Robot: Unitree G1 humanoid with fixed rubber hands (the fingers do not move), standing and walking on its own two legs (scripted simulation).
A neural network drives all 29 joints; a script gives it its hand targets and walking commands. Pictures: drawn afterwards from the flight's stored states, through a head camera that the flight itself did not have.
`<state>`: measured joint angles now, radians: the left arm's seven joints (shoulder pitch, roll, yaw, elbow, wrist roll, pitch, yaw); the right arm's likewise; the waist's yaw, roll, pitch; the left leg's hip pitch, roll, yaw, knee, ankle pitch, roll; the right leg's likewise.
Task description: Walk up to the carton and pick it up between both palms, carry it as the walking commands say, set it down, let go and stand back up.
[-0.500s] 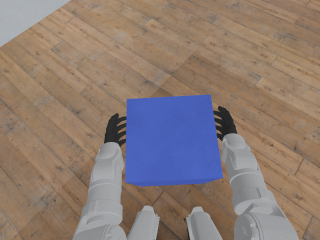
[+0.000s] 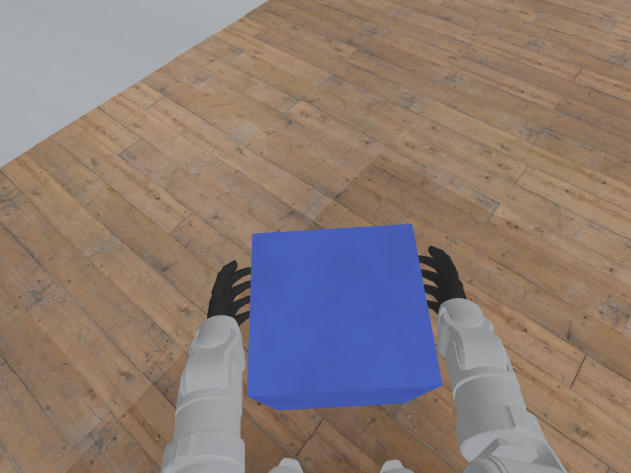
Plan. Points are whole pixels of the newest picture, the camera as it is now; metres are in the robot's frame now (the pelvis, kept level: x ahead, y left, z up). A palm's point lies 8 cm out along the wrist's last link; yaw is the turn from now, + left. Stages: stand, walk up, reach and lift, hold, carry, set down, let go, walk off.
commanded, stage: reach and lift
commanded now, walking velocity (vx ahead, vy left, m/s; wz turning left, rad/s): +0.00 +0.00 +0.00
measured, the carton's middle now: (336, 327) +0.34 +0.01 -0.10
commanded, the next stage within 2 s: none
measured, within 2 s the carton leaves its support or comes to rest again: neither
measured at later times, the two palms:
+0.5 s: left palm (206, 309) +0.31 +0.16 +0.04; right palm (467, 294) +0.33 -0.14 +0.04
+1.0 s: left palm (184, 305) +0.29 +0.17 +0.09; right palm (483, 288) +0.31 -0.13 +0.09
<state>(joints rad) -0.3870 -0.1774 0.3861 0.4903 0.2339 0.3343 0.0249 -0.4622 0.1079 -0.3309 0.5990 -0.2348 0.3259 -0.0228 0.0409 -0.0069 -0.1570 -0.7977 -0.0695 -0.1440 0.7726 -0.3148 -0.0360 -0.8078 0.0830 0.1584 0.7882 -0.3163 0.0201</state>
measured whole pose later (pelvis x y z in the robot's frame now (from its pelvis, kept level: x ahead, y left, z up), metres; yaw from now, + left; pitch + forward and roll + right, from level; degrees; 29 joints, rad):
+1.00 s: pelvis +0.01 +0.00 +0.05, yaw +0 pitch -6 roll +0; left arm -0.28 -0.16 0.26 0.28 0.26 0.73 0.00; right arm -0.31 0.15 -0.25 0.35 -0.28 0.70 0.00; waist 0.05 0.01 -0.03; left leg -0.07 -0.03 -0.15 0.36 -0.19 -0.02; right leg -0.08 0.05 0.15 0.37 -0.19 0.00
